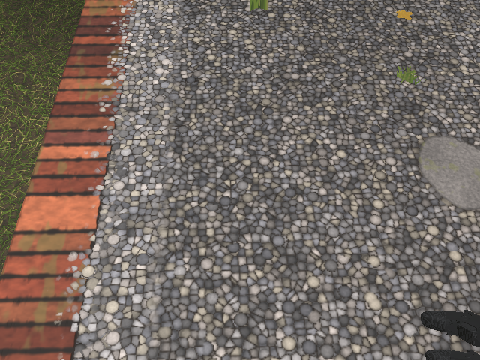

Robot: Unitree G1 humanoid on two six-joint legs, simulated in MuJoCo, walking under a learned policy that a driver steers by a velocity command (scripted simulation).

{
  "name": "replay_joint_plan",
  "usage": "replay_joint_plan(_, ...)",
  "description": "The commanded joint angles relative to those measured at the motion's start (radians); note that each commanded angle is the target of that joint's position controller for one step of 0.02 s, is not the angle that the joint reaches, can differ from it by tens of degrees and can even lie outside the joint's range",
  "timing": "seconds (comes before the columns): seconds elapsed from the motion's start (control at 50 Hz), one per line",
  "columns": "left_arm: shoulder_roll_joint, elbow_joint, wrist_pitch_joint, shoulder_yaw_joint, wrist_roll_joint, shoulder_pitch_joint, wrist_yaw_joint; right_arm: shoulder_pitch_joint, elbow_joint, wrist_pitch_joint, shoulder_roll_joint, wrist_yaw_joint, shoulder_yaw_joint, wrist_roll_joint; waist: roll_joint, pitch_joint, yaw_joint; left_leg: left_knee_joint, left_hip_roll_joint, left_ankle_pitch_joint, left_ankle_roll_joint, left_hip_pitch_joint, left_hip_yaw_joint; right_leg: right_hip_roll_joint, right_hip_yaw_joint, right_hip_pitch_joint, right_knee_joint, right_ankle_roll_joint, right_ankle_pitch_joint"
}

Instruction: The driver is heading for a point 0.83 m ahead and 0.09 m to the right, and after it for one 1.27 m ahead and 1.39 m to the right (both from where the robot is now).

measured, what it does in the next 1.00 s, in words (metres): walks ahead: right foot, then left foot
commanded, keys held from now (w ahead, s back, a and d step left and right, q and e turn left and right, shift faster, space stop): w+q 0.18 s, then w+e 0.82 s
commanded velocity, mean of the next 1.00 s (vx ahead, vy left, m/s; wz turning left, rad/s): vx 0.50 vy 0.00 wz -0.11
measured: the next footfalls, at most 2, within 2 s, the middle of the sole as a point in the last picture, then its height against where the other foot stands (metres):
right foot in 0.50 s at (302, 345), level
left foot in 1.00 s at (245, 240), level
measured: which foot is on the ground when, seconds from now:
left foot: down 0.00-0.52, up 0.54-0.98, down 1.00-1.00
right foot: down 0.00-0.00, up 0.02-0.48, down 0.50-1.00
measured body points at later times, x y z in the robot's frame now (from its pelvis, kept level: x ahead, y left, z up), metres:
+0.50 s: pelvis +0.30 -0.02 +0.01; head +0.32 -0.02 +0.46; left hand +0.49 +0.24 -0.07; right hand +0.36 -0.31 -0.10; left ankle +0.13 +0.08 -0.71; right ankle +0.43 -0.11 -0.71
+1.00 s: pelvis +0.59 -0.02 +0.02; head +0.61 -0.03 +0.46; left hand +0.65 +0.27 -0.10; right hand +0.79 -0.29 -0.04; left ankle +0.73 +0.07 -0.71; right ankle +0.43 -0.11 -0.71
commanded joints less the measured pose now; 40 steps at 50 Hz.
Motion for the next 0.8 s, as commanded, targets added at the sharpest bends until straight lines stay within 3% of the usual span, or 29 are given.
replay_joint_plan(0.02, 0.079, -0.147, -0.058, -0.016, 0.023, 0.013, -0.013, 0.370, -0.022, -0.006, -0.285, -0.022, -0.094, 0.006, 0.204, -0.502, -0.173, -0.287, 0.350, -0.288, 0.342, 0.991, -0.911, 0.126, 0.269, -0.757, 0.792, -0.016, -0.120)
replay_joint_plan(0.04, 0.155, -0.177, -0.074, 0.006, -0.019, -0.102, -0.022, 0.345, -0.011, -0.020, -0.218, -0.016, -0.075, -0.006, 0.107, -0.382, -0.202, -0.335, 0.321, -0.299, 0.273, 0.917, -0.795, 0.069, 0.320, -0.844, 0.798, -0.030, -0.027)
replay_joint_plan(0.06, 0.137, -0.194, -0.084, -0.004, -0.023, -0.140, -0.020, 0.302, -0.003, -0.029, -0.196, -0.017, -0.069, -0.005, 0.056, -0.253, -0.169, -0.341, 0.280, -0.236, 0.238, 0.771, -0.667, 0.030, 0.302, -0.846, 0.719, -0.043, 0.058)
replay_joint_plan(0.08, 0.124, -0.186, -0.087, -0.006, -0.001, -0.143, -0.011, 0.235, -0.008, -0.032, -0.172, -0.019, -0.061, -0.008, -0.013, -0.180, -0.121, -0.340, 0.241, -0.113, 0.210, 0.624, -0.569, -0.006, 0.299, -0.795, 0.630, -0.040, 0.114)
replay_joint_plan(0.1, 0.132, -0.179, -0.079, 0.000, 0.015, -0.126, -0.006, 0.189, -0.019, -0.035, -0.148, -0.022, -0.052, -0.019, 0.002, -0.153, -0.082, -0.353, 0.209, 0.007, 0.198, 0.517, -0.499, -0.030, 0.306, -0.719, 0.567, -0.036, 0.151)
replay_joint_plan(0.12, 0.133, -0.174, -0.067, 0.001, 0.021, -0.110, -0.007, 0.165, -0.027, -0.036, -0.142, -0.025, -0.048, -0.027, 0.023, -0.142, -0.058, -0.373, 0.193, 0.066, 0.200, 0.450, -0.474, -0.035, 0.306, -0.668, 0.541, -0.027, 0.170)
replay_joint_plan(0.18, 0.093, -0.172, -0.042, -0.010, 0.035, -0.120, -0.004, 0.176, 0.000, -0.043, -0.148, -0.040, -0.050, -0.017, 0.013, -0.113, -0.048, -0.401, 0.162, 0.184, 0.209, 0.330, -0.382, -0.024, 0.276, -0.629, 0.423, 0.018, 0.224)
replay_joint_plan(0.26, 0.035, -0.178, -0.042, -0.038, 0.025, -0.235, -0.018, 0.215, 0.049, -0.045, -0.139, -0.054, -0.041, -0.017, 0.045, -0.073, -0.106, -0.417, 0.108, 0.144, 0.140, 0.298, -0.227, -0.014, 0.241, -0.583, 0.124, 0.033, 0.543)
replay_joint_plan(0.32, 0.039, -0.197, -0.047, -0.043, 0.005, -0.325, -0.031, 0.272, 0.090, -0.052, -0.162, -0.048, -0.042, -0.015, 0.054, -0.041, -0.155, -0.435, 0.144, 0.034, 0.124, 0.332, -0.227, 0.004, 0.230, -0.555, 0.004, 0.008, 0.654)
replay_joint_plan(0.4, 0.063, -0.235, -0.049, -0.036, -0.003, -0.390, -0.052, 0.321, 0.143, -0.046, -0.174, -0.045, -0.046, -0.016, 0.048, 0.006, -0.173, -0.398, 0.232, 0.100, 0.115, 0.534, -0.241, 0.012, 0.239, -0.679, -0.066, -0.057, 0.519)
replay_joint_plan(0.46, 0.077, -0.234, -0.047, -0.028, -0.004, -0.331, -0.064, 0.301, 0.158, -0.031, -0.188, -0.054, -0.053, -0.014, 0.063, -0.027, -0.129, -0.310, 0.246, 0.364, 0.078, 0.619, -0.194, 0.052, 0.212, -0.612, -0.089, -0.110, 0.381)
replay_joint_plan(0.5, 0.136, -0.178, -0.044, 0.010, 0.003, -0.113, -0.056, 0.272, 0.144, -0.019, -0.176, -0.065, -0.045, -0.021, 0.037, -0.183, -0.015, -0.028, 0.170, 0.659, 0.026, 0.555, -0.095, 0.112, 0.172, -0.274, -0.115, -0.164, 0.429)
replay_joint_plan(0.52, 0.206, -0.161, -0.038, 0.029, 0.002, 0.041, -0.049, 0.285, 0.114, -0.021, -0.140, -0.076, -0.026, -0.046, -0.074, -0.308, 0.035, 0.271, 0.116, 0.403, -0.019, 0.360, -0.044, -0.049, 0.413, 0.001, -0.105, -0.232, 0.485)
replay_joint_plan(0.54, 0.261, -0.150, -0.037, 0.042, -0.004, 0.071, -0.056, 0.393, 0.091, -0.043, -0.051, -0.063, -0.001, -0.045, -0.332, -0.380, -0.037, 0.585, -0.081, -0.371, -0.099, -0.057, -0.054, -0.238, 0.920, 0.304, -0.224, -0.404, 0.264)
replay_joint_plan(0.56, 0.159, -0.157, -0.034, 0.019, -0.021, 0.079, -0.056, 0.324, 0.095, -0.067, -0.129, -0.051, -0.009, -0.025, -0.211, -0.367, 0.018, 0.661, -0.036, -0.428, -0.091, -0.179, -0.178, -0.234, 0.986, 0.338, -0.303, -0.376, 0.099)
replay_joint_plan(0.58, 0.133, -0.169, -0.030, 0.012, -0.011, 0.026, -0.049, 0.221, 0.068, -0.084, -0.161, -0.041, -0.019, 0.003, -0.149, -0.234, 0.027, 0.653, 0.005, -0.340, -0.083, -0.234, -0.168, -0.208, 0.851, 0.232, -0.320, -0.343, 0.144)
replay_joint_plan(0.6, 0.134, -0.182, -0.026, 0.012, 0.000, -0.015, -0.044, 0.166, 0.055, -0.097, -0.148, -0.042, -0.013, -0.006, -0.050, -0.170, 0.012, 0.605, 0.040, -0.276, -0.080, -0.219, -0.151, -0.172, 0.762, 0.120, -0.326, -0.324, 0.252)
replay_joint_plan(0.62, 0.120, -0.190, -0.022, 0.007, 0.003, -0.048, -0.041, 0.138, 0.048, -0.103, -0.144, -0.045, -0.017, -0.029, -0.008, -0.117, -0.012, 0.529, 0.063, -0.234, -0.089, -0.195, -0.143, -0.139, 0.695, 0.026, -0.341, -0.318, 0.372)
replay_joint_plan(0.64, 0.110, -0.198, -0.022, 0.002, 0.012, -0.065, -0.036, 0.150, 0.043, -0.100, -0.138, -0.046, -0.020, -0.039, -0.036, -0.116, -0.044, 0.485, 0.078, -0.203, -0.098, -0.139, -0.146, -0.113, 0.654, -0.033, -0.358, -0.317, 0.459)
replay_joint_plan(0.7, 0.110, -0.196, -0.020, 0.003, 0.003, -0.075, -0.023, 0.176, 0.050, -0.080, -0.109, -0.049, -0.014, -0.044, -0.073, -0.099, -0.075, 0.377, 0.081, -0.192, -0.144, -0.099, -0.118, -0.079, 0.580, -0.134, -0.388, -0.332, 0.578)
replay_joint_plan(0.8, 0.146, -0.158, -0.005, 0.017, -0.007, -0.018, 0.004, 0.001, 0.013, -0.080, -0.059, -0.049, 0.005, -0.041, -0.085, -0.060, -0.021, 0.041, 0.027, 0.105, -0.182, -0.019, -0.094, 0.005, 0.483, -0.253, -0.383, -0.268, 0.576)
